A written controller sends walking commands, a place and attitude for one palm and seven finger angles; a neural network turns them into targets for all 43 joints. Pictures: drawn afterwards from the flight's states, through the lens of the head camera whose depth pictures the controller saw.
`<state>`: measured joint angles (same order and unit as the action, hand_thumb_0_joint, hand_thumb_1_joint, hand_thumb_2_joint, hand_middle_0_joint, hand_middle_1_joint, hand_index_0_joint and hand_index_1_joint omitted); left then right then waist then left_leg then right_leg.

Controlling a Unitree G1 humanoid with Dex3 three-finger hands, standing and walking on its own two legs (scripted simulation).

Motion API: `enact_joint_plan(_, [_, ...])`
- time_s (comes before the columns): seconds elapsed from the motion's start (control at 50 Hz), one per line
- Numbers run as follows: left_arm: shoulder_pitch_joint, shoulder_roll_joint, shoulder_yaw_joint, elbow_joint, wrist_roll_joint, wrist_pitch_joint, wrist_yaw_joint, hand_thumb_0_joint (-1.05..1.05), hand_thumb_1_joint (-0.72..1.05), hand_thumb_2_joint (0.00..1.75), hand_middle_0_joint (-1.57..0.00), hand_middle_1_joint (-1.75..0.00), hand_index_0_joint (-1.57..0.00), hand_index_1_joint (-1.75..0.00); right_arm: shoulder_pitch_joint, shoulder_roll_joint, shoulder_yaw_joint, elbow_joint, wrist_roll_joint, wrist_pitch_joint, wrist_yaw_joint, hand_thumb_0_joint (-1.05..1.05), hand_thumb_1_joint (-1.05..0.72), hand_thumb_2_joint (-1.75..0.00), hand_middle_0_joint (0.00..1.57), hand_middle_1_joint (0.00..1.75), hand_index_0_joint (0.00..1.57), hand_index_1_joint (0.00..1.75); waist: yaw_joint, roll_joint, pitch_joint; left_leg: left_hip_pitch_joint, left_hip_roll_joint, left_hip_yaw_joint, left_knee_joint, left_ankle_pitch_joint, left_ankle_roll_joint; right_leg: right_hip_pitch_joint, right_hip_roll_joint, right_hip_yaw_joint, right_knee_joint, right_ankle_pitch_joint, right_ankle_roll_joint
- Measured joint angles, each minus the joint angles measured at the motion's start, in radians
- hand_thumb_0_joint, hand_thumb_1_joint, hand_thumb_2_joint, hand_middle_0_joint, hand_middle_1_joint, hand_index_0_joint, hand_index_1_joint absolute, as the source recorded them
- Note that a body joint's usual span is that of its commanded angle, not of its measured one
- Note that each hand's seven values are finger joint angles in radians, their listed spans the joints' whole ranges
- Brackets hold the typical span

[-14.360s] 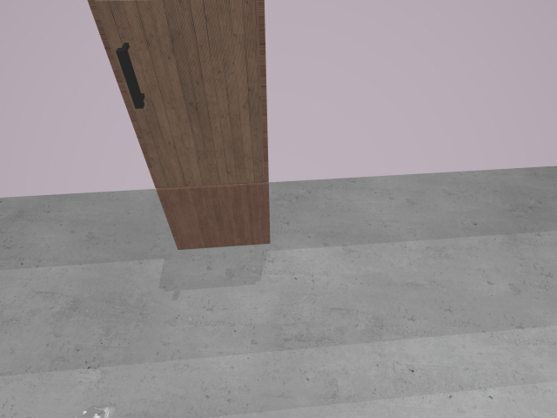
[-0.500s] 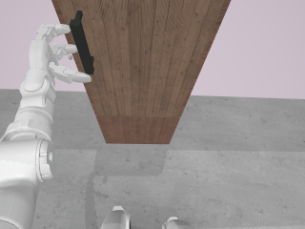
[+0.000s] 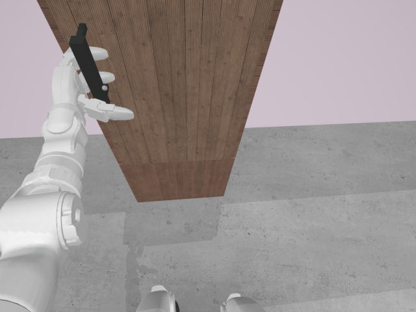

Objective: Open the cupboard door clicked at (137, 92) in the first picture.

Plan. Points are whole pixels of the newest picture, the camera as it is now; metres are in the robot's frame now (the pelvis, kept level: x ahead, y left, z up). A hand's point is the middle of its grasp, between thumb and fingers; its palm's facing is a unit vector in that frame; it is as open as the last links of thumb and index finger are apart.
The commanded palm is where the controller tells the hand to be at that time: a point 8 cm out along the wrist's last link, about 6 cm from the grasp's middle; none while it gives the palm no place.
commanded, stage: slide the fingers in behind the handle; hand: left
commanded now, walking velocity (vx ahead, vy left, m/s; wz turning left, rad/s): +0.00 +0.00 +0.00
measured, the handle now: (94, 69) +0.56 +0.18 +0.12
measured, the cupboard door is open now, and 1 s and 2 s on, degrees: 0 0 45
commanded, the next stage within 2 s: close the thumb around the handle in 0.08 s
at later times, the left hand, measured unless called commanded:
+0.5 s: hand (105, 86) +0.51 +0.16 +0.11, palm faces +0.04 -1.00 +0.00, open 10.9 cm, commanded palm +0.49 +0.20 +0.11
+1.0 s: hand (106, 85) +0.51 +0.15 +0.12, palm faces +0.04 -1.00 +0.00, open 5.4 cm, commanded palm +0.49 +0.21 +0.11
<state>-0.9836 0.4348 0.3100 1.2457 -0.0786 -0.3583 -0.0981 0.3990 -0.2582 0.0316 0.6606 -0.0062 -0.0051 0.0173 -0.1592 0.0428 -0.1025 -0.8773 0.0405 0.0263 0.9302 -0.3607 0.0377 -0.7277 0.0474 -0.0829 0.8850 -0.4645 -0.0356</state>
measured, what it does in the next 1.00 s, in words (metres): stands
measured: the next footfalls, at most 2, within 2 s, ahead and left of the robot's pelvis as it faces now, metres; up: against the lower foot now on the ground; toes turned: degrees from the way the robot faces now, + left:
none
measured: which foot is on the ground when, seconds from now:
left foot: down 0.00-1.00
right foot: down 0.00-1.00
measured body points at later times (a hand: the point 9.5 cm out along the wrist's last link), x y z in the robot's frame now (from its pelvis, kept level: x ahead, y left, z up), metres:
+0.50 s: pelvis +0.01 -0.01 +0.01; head +0.10 +0.00 +0.45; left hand +0.51 +0.21 +0.12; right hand +0.00 -0.28 -0.11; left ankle +0.04 +0.09 -0.68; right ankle -0.03 -0.10 -0.68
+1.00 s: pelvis +0.01 -0.01 +0.01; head +0.10 -0.01 +0.45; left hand +0.51 +0.21 +0.12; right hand +0.02 -0.27 -0.11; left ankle +0.04 +0.09 -0.68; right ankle -0.03 -0.10 -0.68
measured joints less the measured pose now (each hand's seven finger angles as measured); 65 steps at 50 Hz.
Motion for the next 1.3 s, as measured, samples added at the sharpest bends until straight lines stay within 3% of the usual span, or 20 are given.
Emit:
enact_joint_plan(0.24, [0.025, 0.022, 0.014, -0.013, -0.023, 0.012, -0.044, -0.02, -0.49, 0.31, -0.33, -1.23, -0.35, -1.25, 0.040, -0.009, -0.009, 0.021, 0.010, 0.033, -0.014, 0.00, -0.91, -0.90, 0.20, 0.30, 0.20, 0.30, -0.002, -0.001, 0.005, 0.022, 0.010, -0.001, -0.021, 0.004, -0.009, 0.022, 0.011, 0.002, -0.025, 0.008, -0.008])
enact_joint_plan(0.34, [0.032, 0.033, 0.024, -0.019, -0.023, 0.017, -0.056, -0.02, -0.40, 0.35, -0.34, -1.24, -0.36, -1.26, 0.036, -0.015, -0.013, 0.011, 0.013, 0.036, -0.018, 0.00, -0.91, -0.90, 0.20, 0.30, 0.20, 0.30, -0.008, -0.007, 0.005, 0.028, 0.013, -0.002, -0.027, 0.005, -0.013, 0.027, 0.015, 0.002, -0.032, 0.011, -0.012])
enact_joint_plan(0.84, [0.091, -0.005, 0.025, -0.087, -0.038, 0.015, -0.064, 0.00, 0.77, 0.85, -0.39, -1.33, -0.39, -1.33, -0.001, -0.004, -0.014, -0.018, 0.016, 0.058, -0.012, 0.00, -0.91, -0.90, 0.20, 0.30, 0.20, 0.30, 0.016, -0.003, -0.009, 0.063, 0.011, 0.009, -0.042, -0.007, -0.017, 0.055, 0.014, 0.016, -0.041, -0.001, -0.013])
enact_joint_plan(1.1, [0.100, -0.005, 0.029, -0.094, -0.036, 0.027, -0.060, 0.00, 0.78, 0.84, -0.38, -1.35, -0.39, -1.35, 0.006, -0.011, -0.019, -0.021, 0.017, 0.072, -0.012, 0.00, -0.91, -0.90, 0.20, 0.30, 0.20, 0.30, 0.014, -0.004, -0.011, 0.071, 0.010, 0.013, -0.046, -0.006, -0.016, 0.059, 0.013, 0.020, -0.041, -0.001, -0.013])
enact_joint_plan(1.3, [0.301, -0.073, 0.004, -0.291, -0.089, 0.043, -0.071, 0.00, 0.77, 0.80, -0.38, -1.35, -0.38, -1.35, 0.021, -0.009, -0.028, -0.055, 0.032, 0.088, -0.007, 0.00, -0.91, -0.90, 0.20, 0.30, 0.20, 0.30, 0.042, -0.001, -0.031, 0.147, 0.013, 0.039, -0.087, -0.008, -0.014, 0.124, 0.015, 0.048, -0.078, 0.006, -0.010])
